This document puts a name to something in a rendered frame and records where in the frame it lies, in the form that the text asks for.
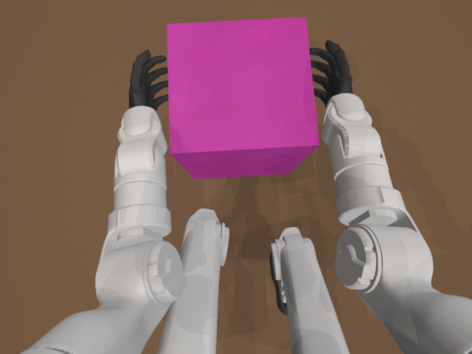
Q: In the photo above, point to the robot left forearm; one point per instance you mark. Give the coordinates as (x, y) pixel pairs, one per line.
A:
(140, 204)

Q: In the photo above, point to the robot right foot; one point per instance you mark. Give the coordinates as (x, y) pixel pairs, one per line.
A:
(282, 306)

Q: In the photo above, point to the left robot shin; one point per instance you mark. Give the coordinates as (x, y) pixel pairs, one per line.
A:
(192, 222)

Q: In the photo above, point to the left robot upper arm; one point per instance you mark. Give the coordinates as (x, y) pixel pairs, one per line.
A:
(135, 287)

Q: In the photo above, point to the carton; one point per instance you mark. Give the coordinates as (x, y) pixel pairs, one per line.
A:
(241, 98)

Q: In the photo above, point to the robot right hand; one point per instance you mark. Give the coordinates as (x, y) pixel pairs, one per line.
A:
(338, 80)

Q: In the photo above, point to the robot left hand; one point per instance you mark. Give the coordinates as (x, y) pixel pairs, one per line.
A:
(140, 91)

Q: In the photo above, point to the robot right forearm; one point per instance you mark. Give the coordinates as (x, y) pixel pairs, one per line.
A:
(364, 186)

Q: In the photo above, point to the right robot upper arm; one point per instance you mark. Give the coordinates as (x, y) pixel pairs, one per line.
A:
(390, 268)

